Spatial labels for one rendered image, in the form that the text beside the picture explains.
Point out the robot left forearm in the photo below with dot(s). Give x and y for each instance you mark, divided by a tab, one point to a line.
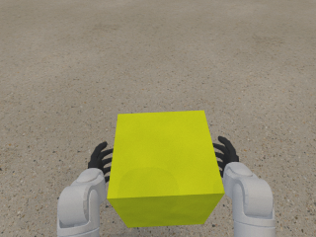
78	207

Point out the right robot hand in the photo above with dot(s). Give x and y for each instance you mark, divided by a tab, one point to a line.
229	153

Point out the left robot hand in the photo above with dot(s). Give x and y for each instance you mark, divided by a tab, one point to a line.
96	159

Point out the robot right forearm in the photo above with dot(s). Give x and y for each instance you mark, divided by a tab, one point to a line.
253	205

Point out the carton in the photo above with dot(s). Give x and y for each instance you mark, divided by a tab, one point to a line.
164	170

